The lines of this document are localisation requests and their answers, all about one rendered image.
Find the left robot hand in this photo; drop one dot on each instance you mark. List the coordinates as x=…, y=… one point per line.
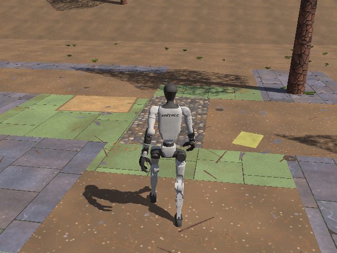
x=141, y=162

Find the robot right thigh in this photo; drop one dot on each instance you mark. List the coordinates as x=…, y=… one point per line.
x=180, y=160

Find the right robot upper arm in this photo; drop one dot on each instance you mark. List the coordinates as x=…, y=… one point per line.
x=188, y=119

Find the robot left thigh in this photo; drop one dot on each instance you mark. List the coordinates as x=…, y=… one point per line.
x=155, y=156

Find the left robot forearm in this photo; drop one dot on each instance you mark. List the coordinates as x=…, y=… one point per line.
x=146, y=144

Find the robot thigh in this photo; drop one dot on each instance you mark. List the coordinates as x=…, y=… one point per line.
x=155, y=156
x=180, y=160

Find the left robot upper arm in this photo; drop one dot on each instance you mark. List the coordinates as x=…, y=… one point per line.
x=151, y=120

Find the right robot forearm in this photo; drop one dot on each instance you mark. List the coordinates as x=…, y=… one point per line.
x=191, y=137

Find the right robot hand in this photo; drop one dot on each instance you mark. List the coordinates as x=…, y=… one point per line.
x=191, y=148

